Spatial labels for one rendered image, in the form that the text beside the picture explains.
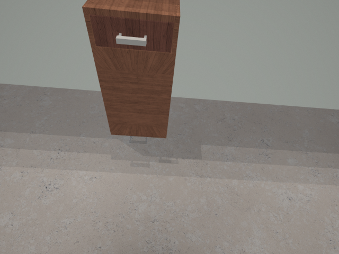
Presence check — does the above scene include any cabinet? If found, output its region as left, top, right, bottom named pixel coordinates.
left=82, top=0, right=180, bottom=138

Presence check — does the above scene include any drawer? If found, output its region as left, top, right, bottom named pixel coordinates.
left=90, top=14, right=174, bottom=53

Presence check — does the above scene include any handle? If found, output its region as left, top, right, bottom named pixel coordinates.
left=116, top=33, right=147, bottom=46

